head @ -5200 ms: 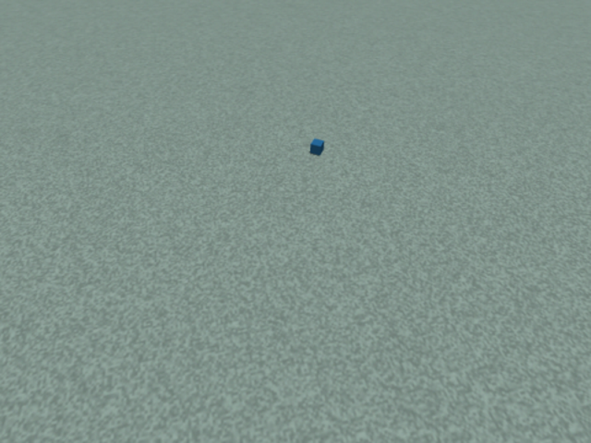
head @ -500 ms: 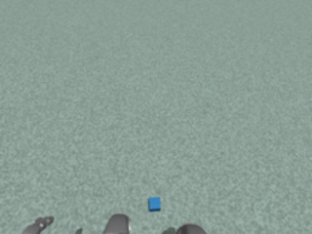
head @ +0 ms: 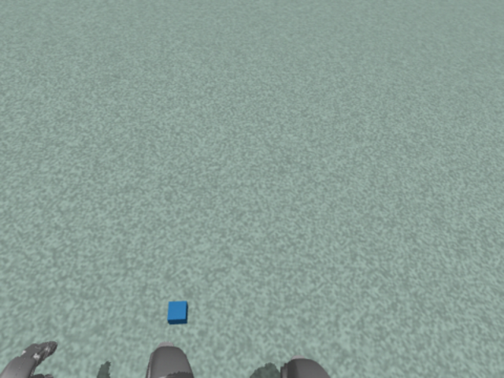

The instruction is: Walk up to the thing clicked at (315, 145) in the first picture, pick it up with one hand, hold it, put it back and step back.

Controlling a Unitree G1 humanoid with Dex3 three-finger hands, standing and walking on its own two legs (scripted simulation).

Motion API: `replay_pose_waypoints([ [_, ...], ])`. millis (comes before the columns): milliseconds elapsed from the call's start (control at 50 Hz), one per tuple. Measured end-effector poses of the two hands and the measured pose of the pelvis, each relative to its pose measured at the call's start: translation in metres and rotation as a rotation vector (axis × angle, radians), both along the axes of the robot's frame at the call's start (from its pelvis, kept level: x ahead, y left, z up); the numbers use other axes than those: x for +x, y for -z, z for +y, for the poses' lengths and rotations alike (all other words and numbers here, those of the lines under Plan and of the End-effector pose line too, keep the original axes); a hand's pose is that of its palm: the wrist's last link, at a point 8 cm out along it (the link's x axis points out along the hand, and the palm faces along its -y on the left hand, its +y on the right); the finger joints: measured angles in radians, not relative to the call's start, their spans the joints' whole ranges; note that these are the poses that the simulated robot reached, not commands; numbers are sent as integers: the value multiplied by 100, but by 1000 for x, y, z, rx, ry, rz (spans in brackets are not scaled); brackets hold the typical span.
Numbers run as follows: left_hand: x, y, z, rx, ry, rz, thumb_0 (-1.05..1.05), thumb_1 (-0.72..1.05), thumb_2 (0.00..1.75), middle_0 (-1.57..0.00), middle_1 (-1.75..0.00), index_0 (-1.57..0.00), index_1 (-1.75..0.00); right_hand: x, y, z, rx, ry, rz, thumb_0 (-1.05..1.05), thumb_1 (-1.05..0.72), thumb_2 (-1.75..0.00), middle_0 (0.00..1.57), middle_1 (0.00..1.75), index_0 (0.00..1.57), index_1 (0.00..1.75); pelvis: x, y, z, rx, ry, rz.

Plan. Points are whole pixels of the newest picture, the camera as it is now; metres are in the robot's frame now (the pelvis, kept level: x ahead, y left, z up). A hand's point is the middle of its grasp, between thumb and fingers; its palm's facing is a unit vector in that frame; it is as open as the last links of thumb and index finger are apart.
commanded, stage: walk up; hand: left
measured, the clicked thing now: (178, 312) +0.41 +0.22 -0.67
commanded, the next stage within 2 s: none
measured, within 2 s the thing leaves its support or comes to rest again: neither
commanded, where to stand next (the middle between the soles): +0.05 -0.05 m, yaw +5 degrees
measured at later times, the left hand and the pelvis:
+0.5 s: hand out of the picture +0.03 +0.15 -0.09, palm faces +0.07 -0.93 -0.35, open 7.4 cm; pelvis -0.01 -0.11 +0.06, yaw +5 degrees
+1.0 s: hand out of the picture +0.06 +0.17 -0.08, palm faces +0.15 -0.93 -0.32, open 7.4 cm; pelvis +0.01 -0.09 +0.08, yaw +8 degrees
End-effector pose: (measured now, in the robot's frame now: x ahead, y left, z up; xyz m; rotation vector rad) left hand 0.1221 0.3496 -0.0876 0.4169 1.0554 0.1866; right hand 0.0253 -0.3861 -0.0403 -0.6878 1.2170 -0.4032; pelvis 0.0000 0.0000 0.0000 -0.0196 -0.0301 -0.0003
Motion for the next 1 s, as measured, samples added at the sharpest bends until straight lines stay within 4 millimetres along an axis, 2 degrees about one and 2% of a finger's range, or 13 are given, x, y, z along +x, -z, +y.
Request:
replay_pose_waypoints([
  [60, -19, -2, -40, -33, -22, 13, 1, 91, 90, -20, -30, -20, -30, 11, 7, -24, 12, 32, -27, 1, -90, -89, 21, 30, 21, 30, -6, -6, -21, 10, -13, -7],
  [160, -48, -8, -89, -86, -58, 49, 1, 91, 90, -21, -30, -21, -30, 24, 8, -25, 116, -19, -47, 1, -91, -89, 20, 30, 20, 30, -11, -24, -48, 15, -33, 1],
  [280, -74, -2, -118, -116, -131, 76, 1, 90, 90, -21, -30, -21, -30, 23, 10, -13, 239, -70, -17, 0, -91, -89, 20, 30, 21, 30, -12, -34, -75, 43, -64, 3],
  [440, -96, -19, -149, -97, -161, 116, 1, 91, 90, -21, -30, -20, -30, 46, 14, -13, 361, -92, -45, 1, -90, -89, 21, 30, 21, 30, -12, -51, -105, 21, -70, -17],
  [540, -99, -41, -156, -66, -190, 86, 1, 91, 90, -21, -30, -21, -30, 62, 15, -19, 390, -102, -26, 0, -91, -89, 21, 30, 21, 30, -14, -63, -112, 28, -102, -14],
  [660, -102, -58, -148, -40, -244, 55, 1, 90, 90, -21, -30, -21, -30, 72, 10, -21, 388, -118, 5, 0, -91, -90, 20, 30, 20, 30, -12, -72, -113, 25, -136, -13],
  [800, -98, -56, -136, -52, -259, 71, 1, 91, 90, -20, -30, -20, -30, 72, 2, -17, 371, -103, 12, 0, -91, -90, 20, 30, 20, 30, -5, -75, -104, 14, -143, -14],
  [1000, -77, -48, -132, -110, -254, 96, 1, 91, 90, -20, -30, -20, -30, 76, -3, 7, 375, -90, 30, 1, -91, -90, 20, 30, 20, 30, 7, -81, -88, 13, -133, -8],
])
